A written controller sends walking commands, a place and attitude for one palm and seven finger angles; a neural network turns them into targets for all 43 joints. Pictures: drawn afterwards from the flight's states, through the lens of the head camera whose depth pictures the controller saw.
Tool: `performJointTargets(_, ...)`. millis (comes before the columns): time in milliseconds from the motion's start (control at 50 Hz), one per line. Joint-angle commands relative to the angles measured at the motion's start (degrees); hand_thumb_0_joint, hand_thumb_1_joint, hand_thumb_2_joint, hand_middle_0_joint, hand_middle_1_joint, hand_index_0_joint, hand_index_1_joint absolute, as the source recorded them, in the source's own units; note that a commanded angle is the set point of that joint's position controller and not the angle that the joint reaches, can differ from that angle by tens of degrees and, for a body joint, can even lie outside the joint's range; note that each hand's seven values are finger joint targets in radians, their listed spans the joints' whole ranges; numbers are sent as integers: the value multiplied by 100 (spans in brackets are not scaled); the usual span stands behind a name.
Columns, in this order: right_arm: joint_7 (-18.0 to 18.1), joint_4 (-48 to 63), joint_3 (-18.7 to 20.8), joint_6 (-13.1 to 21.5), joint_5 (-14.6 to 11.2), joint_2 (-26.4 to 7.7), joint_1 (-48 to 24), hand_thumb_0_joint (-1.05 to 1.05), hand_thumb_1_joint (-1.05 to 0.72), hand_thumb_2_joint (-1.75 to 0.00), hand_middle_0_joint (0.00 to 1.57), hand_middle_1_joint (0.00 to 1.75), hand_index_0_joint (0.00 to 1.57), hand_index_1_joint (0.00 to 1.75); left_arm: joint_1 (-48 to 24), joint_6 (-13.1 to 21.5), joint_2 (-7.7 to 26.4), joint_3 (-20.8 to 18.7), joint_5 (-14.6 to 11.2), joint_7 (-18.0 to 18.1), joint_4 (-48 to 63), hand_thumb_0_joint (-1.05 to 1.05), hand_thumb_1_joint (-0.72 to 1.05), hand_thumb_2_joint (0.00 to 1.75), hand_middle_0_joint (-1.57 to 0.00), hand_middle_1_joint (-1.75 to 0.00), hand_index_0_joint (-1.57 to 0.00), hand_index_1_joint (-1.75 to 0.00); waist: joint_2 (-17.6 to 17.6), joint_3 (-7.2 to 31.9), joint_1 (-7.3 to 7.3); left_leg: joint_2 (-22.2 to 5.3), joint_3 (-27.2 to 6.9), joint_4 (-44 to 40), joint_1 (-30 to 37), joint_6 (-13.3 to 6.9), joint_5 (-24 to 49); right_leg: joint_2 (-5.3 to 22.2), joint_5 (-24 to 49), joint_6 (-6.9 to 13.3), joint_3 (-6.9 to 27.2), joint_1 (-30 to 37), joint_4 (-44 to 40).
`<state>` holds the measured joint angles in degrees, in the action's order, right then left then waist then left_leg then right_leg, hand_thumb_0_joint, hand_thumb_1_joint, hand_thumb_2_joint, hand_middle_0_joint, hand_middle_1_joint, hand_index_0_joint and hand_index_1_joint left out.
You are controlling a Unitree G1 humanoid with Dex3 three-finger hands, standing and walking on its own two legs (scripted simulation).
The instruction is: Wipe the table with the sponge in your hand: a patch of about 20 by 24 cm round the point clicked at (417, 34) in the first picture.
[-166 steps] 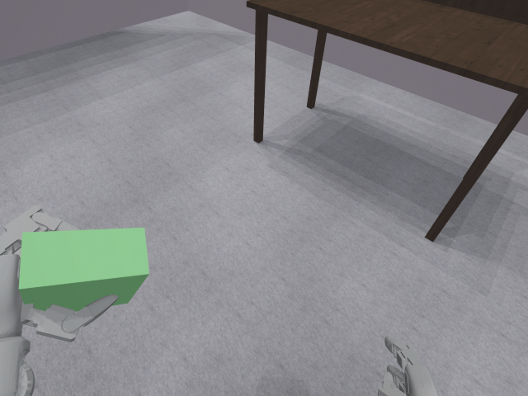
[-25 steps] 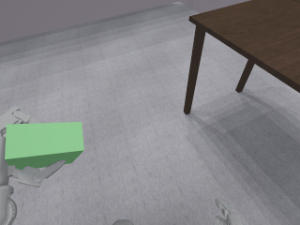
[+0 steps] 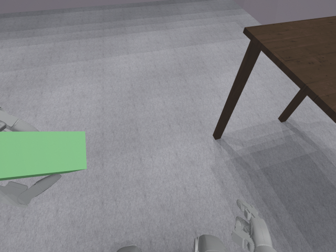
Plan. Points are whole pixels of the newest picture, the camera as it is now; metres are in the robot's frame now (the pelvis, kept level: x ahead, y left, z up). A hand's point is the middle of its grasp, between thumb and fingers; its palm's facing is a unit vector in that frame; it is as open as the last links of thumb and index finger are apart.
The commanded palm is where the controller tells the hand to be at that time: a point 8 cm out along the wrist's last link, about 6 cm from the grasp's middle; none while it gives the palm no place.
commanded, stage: walk to a spot facing it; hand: left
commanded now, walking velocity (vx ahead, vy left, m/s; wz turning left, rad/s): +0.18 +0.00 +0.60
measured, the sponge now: (49, 156) +0.24 +0.20 +0.18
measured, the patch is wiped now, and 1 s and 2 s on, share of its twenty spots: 0.00 0.00 0.00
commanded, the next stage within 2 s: none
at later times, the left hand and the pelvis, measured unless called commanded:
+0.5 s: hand (12, 183) +0.19 +0.23 +0.19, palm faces +0.60 -0.66 -0.45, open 9.8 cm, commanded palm +0.12 +0.26 +0.19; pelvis +0.06 -0.05 +0.00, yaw +18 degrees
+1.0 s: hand out of the picture +0.06 +0.21 +0.18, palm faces +0.80 -0.41 -0.44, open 9.8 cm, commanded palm +0.00 +0.21 +0.19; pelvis +0.03 -0.11 +0.00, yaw +35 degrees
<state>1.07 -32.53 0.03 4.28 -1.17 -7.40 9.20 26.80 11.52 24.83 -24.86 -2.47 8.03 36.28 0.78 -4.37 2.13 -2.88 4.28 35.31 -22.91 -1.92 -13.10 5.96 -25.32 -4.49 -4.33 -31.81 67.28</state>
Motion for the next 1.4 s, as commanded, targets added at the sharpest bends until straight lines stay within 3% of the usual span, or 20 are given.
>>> performJointTargets(0,150,701,322,391,-3,-1006,-101,0,-90,-90,20,30,20,30,400,339,441,-517,-144,91,1196,0,10,130,-120,-160,-120,-160,-1620,1200,-203,-1164,-1465,-1833,470,-804,202,-147,318,-66,-234,851,-1600)
performJointTargets(120,312,558,199,420,30,-984,-156,0,-90,-90,20,30,20,30,-536,16,185,-26,11,42,376,0,10,130,-120,-160,-120,-160,-1066,966,-338,-877,-1343,-717,313,-482,230,-517,479,-73,-436,2110,-3949)
performJointTargets(160,335,597,135,361,27,-715,-142,0,-90,-90,20,30,20,30,-933,-115,753,-190,152,113,354,0,10,130,-120,-160,-120,-160,1590,973,-360,343,-149,1879,-1306,204,-1941,1617,1569,735,2055,3166,-5244)
performJointTargets(180,377,620,131,435,106,-913,-390,0,-90,-90,20,30,20,30,-1269,-163,888,-236,29,205,422,0,10,130,-120,-160,-120,-160,1495,900,-396,336,-454,3288,-1588,339,-2105,2454,2261,1165,2668,2767,-5214)
performJointTargets(300,425,661,149,167,158,-830,-659,0,-90,-90,20,30,20,30,-642,82,838,-325,63,228,830,0,10,130,-120,-160,-120,-160,781,767,-266,-123,-145,2950,-807,571,-1309,1581,4689,943,-69,2502,-4424)
performJointTargets(420,409,1072,240,-19,173,-767,-372,0,-90,-90,20,30,20,30,254,86,783,-655,-38,393,1049,0,10,130,-120,-160,-120,-160,1017,1262,-447,87,621,459,-194,508,-1176,1629,5249,986,-282,3064,-3827)
performJointTargets(480,407,1068,311,-92,117,-820,-41,0,-90,-90,20,30,20,30,84,95,642,-478,-101,393,1075,0,10,130,-120,-160,-120,-160,426,1683,-28,313,652,-1031,1231,401,281,1336,4801,479,-673,2521,-2246)
performJointTargets(520,344,1112,457,58,92,-1230,-96,0,-90,-90,20,30,20,30,-79,330,736,-415,-173,317,1468,0,10,130,-120,-160,-120,-160,-2214,1636,-167,-2131,-2692,-1226,2583,-994,5558,-55,-1139,-133,-431,14,6)
performJointTargets(540,242,964,391,161,169,-1168,0,0,-90,-90,20,30,20,30,-75,373,968,-538,53,222,1220,0,10,130,-120,-160,-120,-160,-2063,1460,-106,-2262,-3131,-1162,2452,-1193,5807,-8,-1522,-37,183,-383,464)
performJointTargets(660,29,794,387,394,30,-1140,-105,0,-90,-90,20,30,20,30,207,266,699,-361,-34,111,1815,0,10,130,-120,-160,-120,-160,-1783,1286,-181,-1048,-1348,-1432,1157,-560,2581,-230,170,-124,27,380,-506)
performJointTargets(880,188,571,151,476,90,-1006,-178,0,-90,-90,20,30,20,30,-307,-116,404,-14,-160,36,744,0,10,130,-120,-160,-120,-160,-1423,1039,-276,-826,-2156,-1787,481,-493,326,-771,-11,-9,-58,2175,-3612)
performJointTargets(920,168,599,120,399,68,-898,-217,0,-90,-90,20,30,20,30,-469,-187,567,-63,-69,53,672,0,10,130,-120,-160,-120,-160,-591,1063,-379,-360,-1710,-765,-218,-142,-733,38,679,394,554,2888,-5208)
performJointTargets(940,170,685,89,315,85,-722,-254,0,-90,-90,20,30,20,30,-546,-261,950,-238,16,125,643,0,10,130,-120,-160,-120,-160,1186,915,-379,438,-729,979,-1223,358,-1642,1587,361,998,2239,3002,-5777)
performJointTargets(960,210,713,161,367,95,-934,-358,0,-90,-90,20,30,20,30,-929,-287,988,-296,-84,216,764,0,10,130,-120,-160,-120,-160,1124,800,-411,515,-647,2509,-1273,539,-1662,2233,935,1268,2573,2239,-5740)
performJointTargets(1060,404,583,104,248,94,-780,-631,0,-90,-90,20,30,20,30,-628,-69,741,-183,-36,172,391,0,10,130,-120,-160,-120,-160,550,541,-207,86,-348,3136,-898,689,-998,1358,3597,970,102,2143,-4943)
performJointTargets(1240,386,920,232,146,256,-894,-261,0,-90,-90,20,30,20,30,-95,59,672,-377,-47,373,782,0,10,130,-120,-160,-120,-160,1086,1174,-495,58,495,445,-324,355,-1523,1690,3117,1166,262,3074,-4410)
performJointTargets(1300,399,907,271,119,223,-931,9,0,-90,-90,20,30,20,30,-369,46,582,-238,-106,405,966,0,10,130,-120,-160,-120,-160,498,1397,-142,318,659,-1021,1219,177,-710,1338,2061,710,-154,2207,-3063)
performJointTargets(1320,413,915,314,156,202,-1073,74,0,-90,-90,20,30,20,30,-516,135,523,-139,-118,401,1146,0,10,130,-120,-160,-120,-160,-694,1425,-5,-259,-254,-1389,2163,-200,-305,841,1644,414,-523,1143,-1593)
performJointTargets(1340,356,937,338,247,200,-1244,-36,0,-90,-90,20,30,20,30,-601,290,456,-9,-91,370,1342,0,10,130,-120,-160,-120,-160,-2523,1194,-58,-1851,-2613,-1675,2899,-993,1943,-102,-866,16,-664,-608,-74)
performJointTargets(1380,247,682,372,351,100,-1167,-34,0,-90,-90,20,30,20,30,-641,455,828,-320,205,226,753,0,10,130,-120,-160,-120,-160,-1597,822,-162,-2292,-3392,-1695,2249,-1501,1272,272,-750,148,425,-1352,807)
